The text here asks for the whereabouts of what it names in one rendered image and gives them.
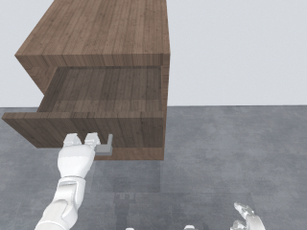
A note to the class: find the robot left forearm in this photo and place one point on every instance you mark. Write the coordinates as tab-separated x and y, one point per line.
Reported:
62	213

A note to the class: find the robot left hand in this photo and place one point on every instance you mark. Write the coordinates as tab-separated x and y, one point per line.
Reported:
75	158

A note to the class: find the handle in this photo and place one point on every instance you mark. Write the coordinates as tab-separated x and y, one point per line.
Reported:
104	149

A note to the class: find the right robot shin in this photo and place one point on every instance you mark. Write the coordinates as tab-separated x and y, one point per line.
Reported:
189	226

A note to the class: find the drawer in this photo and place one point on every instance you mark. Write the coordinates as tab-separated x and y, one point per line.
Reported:
125	101

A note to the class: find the cabinet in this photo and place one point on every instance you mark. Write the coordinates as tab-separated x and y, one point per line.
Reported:
81	33

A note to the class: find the robot right hand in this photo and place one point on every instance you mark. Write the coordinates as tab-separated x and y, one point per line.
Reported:
253	222

